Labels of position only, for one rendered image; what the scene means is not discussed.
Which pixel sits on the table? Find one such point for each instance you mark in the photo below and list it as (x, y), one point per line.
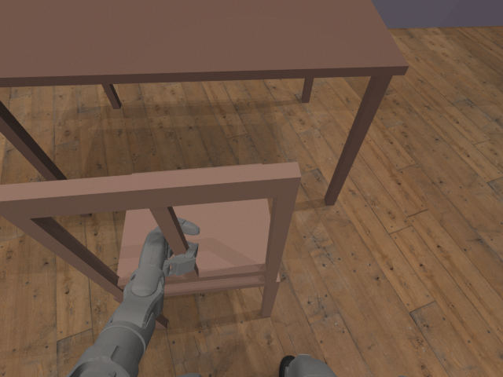
(106, 42)

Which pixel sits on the robot left forearm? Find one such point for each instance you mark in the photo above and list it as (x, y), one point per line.
(124, 339)

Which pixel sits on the chair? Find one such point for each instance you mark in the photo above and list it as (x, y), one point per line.
(240, 244)

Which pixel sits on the robot right foot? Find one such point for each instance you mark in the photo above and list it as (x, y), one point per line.
(284, 363)

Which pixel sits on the right robot thigh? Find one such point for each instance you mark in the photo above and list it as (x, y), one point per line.
(308, 367)

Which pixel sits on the left robot hand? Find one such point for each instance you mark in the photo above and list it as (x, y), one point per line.
(156, 249)

